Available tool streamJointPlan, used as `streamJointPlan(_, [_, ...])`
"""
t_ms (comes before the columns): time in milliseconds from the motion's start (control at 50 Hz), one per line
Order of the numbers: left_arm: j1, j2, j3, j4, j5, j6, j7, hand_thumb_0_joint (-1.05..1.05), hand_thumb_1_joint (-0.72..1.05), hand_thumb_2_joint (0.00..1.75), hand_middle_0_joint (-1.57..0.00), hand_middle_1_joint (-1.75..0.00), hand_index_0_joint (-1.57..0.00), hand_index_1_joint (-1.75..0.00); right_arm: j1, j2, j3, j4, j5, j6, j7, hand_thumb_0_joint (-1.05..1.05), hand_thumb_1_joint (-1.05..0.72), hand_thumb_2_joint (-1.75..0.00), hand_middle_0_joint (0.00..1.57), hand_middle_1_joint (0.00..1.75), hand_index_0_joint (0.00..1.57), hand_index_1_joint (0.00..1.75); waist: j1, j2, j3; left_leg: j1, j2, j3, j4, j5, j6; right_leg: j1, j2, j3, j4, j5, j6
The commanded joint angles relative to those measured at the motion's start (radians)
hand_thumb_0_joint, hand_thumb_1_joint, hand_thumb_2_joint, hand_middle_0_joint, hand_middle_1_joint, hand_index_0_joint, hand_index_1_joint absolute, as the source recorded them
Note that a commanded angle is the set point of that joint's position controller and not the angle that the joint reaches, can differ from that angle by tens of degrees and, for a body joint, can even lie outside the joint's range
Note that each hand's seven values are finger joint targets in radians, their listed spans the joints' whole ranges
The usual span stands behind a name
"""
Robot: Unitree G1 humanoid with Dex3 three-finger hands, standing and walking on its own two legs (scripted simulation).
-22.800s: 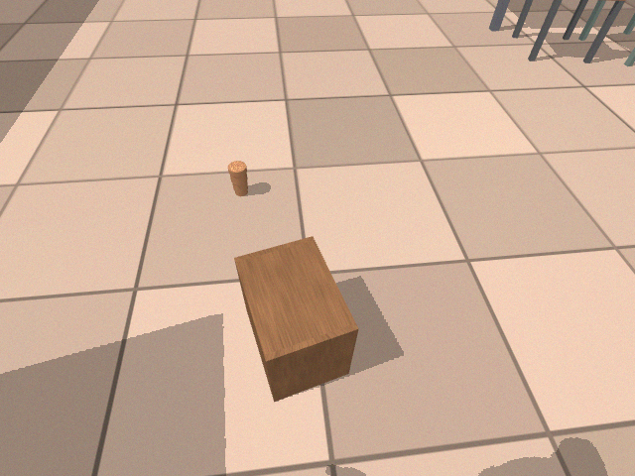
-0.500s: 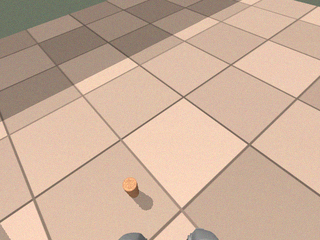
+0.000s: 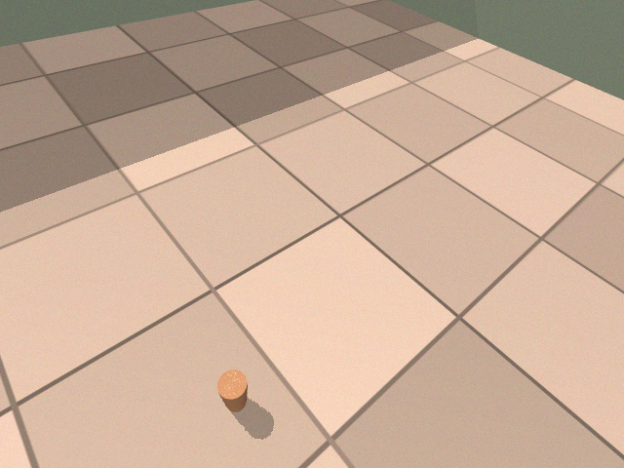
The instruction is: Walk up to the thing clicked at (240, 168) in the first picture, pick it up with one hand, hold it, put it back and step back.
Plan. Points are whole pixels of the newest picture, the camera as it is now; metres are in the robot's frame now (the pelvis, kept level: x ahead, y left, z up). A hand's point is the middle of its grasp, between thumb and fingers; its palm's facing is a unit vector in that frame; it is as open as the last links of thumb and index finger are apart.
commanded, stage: walk up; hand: left
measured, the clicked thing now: (234, 393) +0.44 +0.18 -0.68
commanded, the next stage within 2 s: stand in 1.32 s
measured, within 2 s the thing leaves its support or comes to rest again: neither
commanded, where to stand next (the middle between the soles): +0.08 -0.01 m, yaw -2 degrees
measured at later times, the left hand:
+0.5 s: hand out of the picture +0.10 +0.25 -0.13, palm faces -0.03 -0.92 -0.38, open 7.3 cm
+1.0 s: hand out of the picture +0.13 +0.24 -0.14, palm faces -0.09 -0.93 -0.34, open 7.3 cm
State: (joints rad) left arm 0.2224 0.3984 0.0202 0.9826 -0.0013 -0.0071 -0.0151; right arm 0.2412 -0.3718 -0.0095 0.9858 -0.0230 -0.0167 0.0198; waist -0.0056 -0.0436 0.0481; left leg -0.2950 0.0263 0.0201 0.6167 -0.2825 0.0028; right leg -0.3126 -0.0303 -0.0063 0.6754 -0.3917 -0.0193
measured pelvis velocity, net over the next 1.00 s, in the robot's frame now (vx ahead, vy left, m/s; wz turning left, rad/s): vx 0.03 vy -0.01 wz -0.05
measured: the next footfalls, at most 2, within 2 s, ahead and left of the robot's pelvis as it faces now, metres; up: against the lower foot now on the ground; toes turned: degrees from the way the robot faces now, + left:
none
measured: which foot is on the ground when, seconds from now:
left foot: down 0.00-1.00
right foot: down 0.00-1.00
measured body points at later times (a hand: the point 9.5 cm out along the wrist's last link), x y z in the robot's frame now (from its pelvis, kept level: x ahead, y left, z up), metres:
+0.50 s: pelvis +0.02 -0.01 +0.01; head +0.03 -0.02 +0.46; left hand +0.11 +0.30 -0.10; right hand +0.13 -0.31 -0.12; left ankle +0.03 +0.12 -0.73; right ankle +0.03 -0.14 -0.73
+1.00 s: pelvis +0.03 -0.01 +0.02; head +0.04 -0.01 +0.47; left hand +0.14 +0.29 -0.11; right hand +0.07 -0.32 -0.12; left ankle +0.03 +0.12 -0.73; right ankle +0.03 -0.14 -0.73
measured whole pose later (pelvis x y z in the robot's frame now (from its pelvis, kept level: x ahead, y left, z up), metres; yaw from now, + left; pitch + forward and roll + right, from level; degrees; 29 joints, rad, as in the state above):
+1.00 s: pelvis +0.03 -0.01 +0.02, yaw -3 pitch -3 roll +0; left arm 0.08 0.35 0.00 1.13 0.01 -0.01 -0.01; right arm 0.12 -0.36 -0.01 1.14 -0.01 -0.01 0.01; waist -0.02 0.01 0.06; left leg -0.12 0.04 0.07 0.39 -0.22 -0.01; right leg -0.14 -0.01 0.03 0.40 -0.21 0.02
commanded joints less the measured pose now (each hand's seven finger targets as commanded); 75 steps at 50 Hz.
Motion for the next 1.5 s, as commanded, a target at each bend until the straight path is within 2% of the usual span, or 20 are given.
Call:
streamJointPlan(0, [0.029,0.179,0.046,-0.004,0.003,-0.042,0.031,0.00,0.90,0.90,-0.20,-0.30,-0.20,-0.30,-0.102,-0.245,-0.056,-0.077,0.013,-0.019,-0.012,0.00,-0.90,-0.90,0.20,0.30,0.20,0.30,0.036,0.225,-0.072,0.034,0.150,-0.161,-0.159,0.182,0.094,0.130,0.000,0.001,-0.235,0.181,-0.001])
streamJointPlan(20, [0.015,0.195,0.048,-0.003,0.010,-0.047,0.035,0.00,0.90,0.90,-0.20,-0.30,-0.20,-0.30,-0.092,-0.224,-0.050,-0.075,0.020,-0.020,-0.014,0.00,-0.90,-0.90,0.20,0.30,0.20,0.30,0.034,0.198,-0.093,0.023,0.146,-0.153,-0.136,0.235,0.076,0.182,-0.033,0.051,-0.245,0.250,-0.012])
streamJointPlan(40, [-0.012,0.218,0.046,-0.005,0.010,-0.051,0.036,0.00,0.90,0.90,-0.20,-0.30,-0.20,-0.30,-0.082,-0.204,-0.044,-0.068,0.026,-0.022,-0.016,0.00,-0.90,-0.90,0.20,0.30,0.20,0.30,0.018,0.141,-0.117,0.017,0.112,-0.126,-0.133,0.208,0.054,0.192,-0.072,0.114,-0.222,0.342,-0.029])
streamJointPlan(60, [-0.057,0.231,0.042,-0.010,0.007,-0.049,0.029,0.00,0.90,0.90,-0.20,-0.30,-0.20,-0.30,-0.077,-0.213,-0.049,-0.058,0.026,-0.022,-0.020,0.00,-0.90,-0.90,0.20,0.30,0.20,0.30,-0.006,0.116,-0.111,0.041,0.088,-0.104,-0.169,0.070,0.050,0.140,-0.083,0.116,-0.197,0.297,-0.041])
streamJointPlan(80, [-0.073,0.225,0.038,-0.007,0.004,-0.044,0.024,0.00,0.90,0.90,-0.20,-0.30,-0.20,-0.30,-0.079,-0.220,-0.053,-0.043,0.021,-0.021,-0.023,0.00,-0.90,-0.90,0.20,0.30,0.20,0.30,-0.006,0.100,-0.088,0.069,0.094,-0.118,-0.200,0.000,0.050,0.091,-0.082,0.111,-0.189,0.240,-0.042])
streamJointPlan(120, [-0.072,0.192,0.024,0.011,-0.002,-0.041,0.019,0.00,0.90,0.90,-0.20,-0.30,-0.20,-0.30,-0.145,-0.243,-0.058,-0.039,0.019,-0.022,-0.022,0.00,-0.90,-0.90,0.20,0.30,0.20,0.30,0.010,0.120,-0.063,0.063,0.125,-0.158,-0.243,-0.039,0.066,0.084,-0.042,0.058,-0.194,0.188,-0.021])
streamJointPlan(160, [-0.073,0.181,0.019,0.029,-0.001,-0.044,0.018,0.00,0.90,0.90,-0.20,-0.30,-0.20,-0.30,-0.164,-0.232,-0.051,-0.032,0.017,-0.020,-0.019,0.00,-0.90,-0.90,0.20,0.30,0.20,0.30,0.016,0.095,-0.046,0.046,0.130,-0.152,-0.254,-0.038,0.071,0.099,-0.043,0.064,-0.229,0.179,-0.019])
streamJointPlan(240, [-0.090,0.197,0.019,0.056,0.001,-0.053,0.020,0.00,0.90,0.90,-0.20,-0.30,-0.20,-0.30,-0.165,-0.209,-0.043,-0.005,0.022,-0.024,-0.019,0.00,-0.90,-0.90,0.20,0.30,0.20,0.30,0.005,0.029,-0.067,0.115,0.092,-0.085,-0.194,0.149,0.050,0.115,-0.088,0.115,-0.263,0.353,-0.027])
streamJointPlan(300, [-0.108,0.196,0.017,0.065,-0.001,-0.055,0.023,0.00,0.90,0.90,-0.20,-0.30,-0.20,-0.30,-0.174,-0.207,-0.046,0.015,0.024,-0.021,-0.018,0.00,-0.90,-0.90,0.20,0.30,0.20,0.30,0.002,0.003,-0.083,0.170,0.087,-0.068,-0.193,0.214,0.044,0.117,-0.098,0.114,-0.278,0.415,-0.024])
streamJointPlan(340, [-0.125,0.195,0.017,0.061,0.002,-0.053,0.024,0.00,0.90,0.90,-0.20,-0.30,-0.20,-0.30,-0.175,-0.209,-0.051,0.024,0.023,-0.017,-0.018,0.00,-0.90,-0.90,0.20,0.30,0.20,0.30,-0.005,-0.014,-0.101,0.196,0.091,-0.056,-0.198,0.219,0.046,0.124,-0.102,0.112,-0.294,0.419,-0.024])
streamJointPlan(420, [-0.149,0.186,0.016,0.068,0.002,-0.046,0.024,0.00,0.90,0.90,-0.20,-0.30,-0.20,-0.30,-0.196,-0.202,-0.048,0.045,0.019,-0.013,-0.016,0.00,-0.90,-0.90,0.20,0.30,0.20,0.30,0.003,-0.005,-0.080,0.193,0.090,-0.058,-0.242,0.177,0.039,0.123,-0.097,0.111,-0.316,0.331,-0.016])
streamJointPlan(600, [-0.175,0.186,0.022,0.081,0.007,-0.040,0.024,0.00,0.90,0.90,-0.20,-0.30,-0.20,-0.30,-0.200,-0.195,-0.044,0.073,0.013,-0.015,-0.015,0.00,-0.90,-0.90,0.20,0.30,0.20,0.30,0.006,0.023,-0.077,0.188,0.089,-0.044,-0.276,0.183,0.030,0.166,-0.094,0.113,-0.340,0.329,-0.013])
streamJointPlan(740, [-0.189,0.181,0.025,0.079,0.008,-0.034,0.022,0.00,0.90,0.90,-0.20,-0.30,-0.20,-0.30,-0.187,-0.200,-0.045,0.086,0.011,-0.016,-0.017,0.00,-0.90,-0.90,0.20,0.30,0.20,0.30,0.001,0.051,-0.067,0.178,0.093,-0.044,-0.296,0.138,0.030,0.165,-0.081,0.112,-0.344,0.293,-0.014])
streamJointPlan(1180, [-0.182,0.165,0.021,0.087,0.010,-0.028,0.023,0.00,0.90,0.90,-0.20,-0.30,-0.20,-0.30,-0.181,-0.195,-0.049,0.080,0.014,-0.015,-0.021,0.00,-0.90,-0.90,0.20,0.30,0.20,0.30,0.000,0.028,-0.076,0.235,0.106,-0.029,-0.306,0.200,0.033,0.161,-0.071,0.112,-0.335,0.375,-0.002])
streamJointPlan(1260, [-0.189,0.166,0.020,0.083,0.011,-0.030,0.024,0.00,0.90,0.90,-0.20,-0.30,-0.20,-0.30,-0.180,-0.197,-0.052,0.078,0.012,-0.011,-0.020,0.00,-0.90,-0.90,0.20,0.30,0.20,0.30,-0.005,0.030,-0.070,0.228,0.102,-0.028,-0.314,0.175,0.031,0.165,-0.074,0.117,-0.342,0.377,-0.003])
streamJointPlan(1280, [-0.185,0.164,0.019,0.084,0.011,-0.030,0.024,0.00,0.90,0.90,-0.20,-0.30,-0.20,-0.30,-0.179,-0.194,-0.052,0.080,0.012,-0.012,-0.020,0.00,-0.90,-0.90,0.20,0.30,0.20,0.30,-0.003,0.028,-0.076,0.241,0.103,-0.027,-0.312,0.187,0.029,0.162,-0.074,0.122,-0.340,0.380,-0.004])
streamJointPlan(1300, [-0.195,0.169,0.017,0.088,0.004,-0.027,0.027,0.00,0.90,0.90,-0.20,-0.30,-0.20,-0.30,-0.217,-0.186,-0.046,0.077,0.015,-0.011,-0.023,0.00,-0.90,-0.90,0.20,0.30,0.20,0.30,-0.004,0.029,-0.059,0.234,0.123,-0.048,-0.331,0.292,0.018,0.154,-0.086,0.108,-0.350,0.443,0.004])
streamJointPlan(1320, [-0.188,0.171,0.019,0.091,0.001,-0.026,0.028,0.00,0.90,0.90,-0.20,-0.30,-0.20,-0.30,-0.216,-0.186,-0.047,0.079,0.020,-0.012,-0.024,0.00,-0.90,-0.90,0.20,0.30,0.20,0.30,-0.003,0.020,-0.061,0.248,0.123,-0.050,-0.328,0.333,0.010,0.165,-0.085,0.106,-0.355,0.465,0.008])
streamJointPlan(1360, [-0.184,0.169,0.018,0.093,0.001,-0.025,0.029,0.00,0.90,0.90,-0.20,-0.30,-0.20,-0.30,-0.218,-0.191,-0.048,0.085,0.020,-0.009,-0.025,0.00,-0.90,-0.90,0.20,0.30,0.20,0.30,-0.004,0.022,-0.074,0.262,0.124,-0.046,-0.324,0.347,0.010,0.180,-0.087,0.103,-0.358,0.481,0.009])
streamJointPlan(1480, [-0.185,0.172,0.016,0.097,0.005,-0.024,0.029,0.00,0.90,0.90,-0.20,-0.30,-0.20,-0.30,-0.221,-0.180,-0.041,0.096,0.017,-0.005,-0.023,0.00,-0.90,-0.90,0.20,0.30,0.20,0.30,-0.009,0.048,-0.095,0.249,0.115,-0.042,-0.346,0.251,0.004,0.203,-0.094,0.105,-0.394,0.400,0.010])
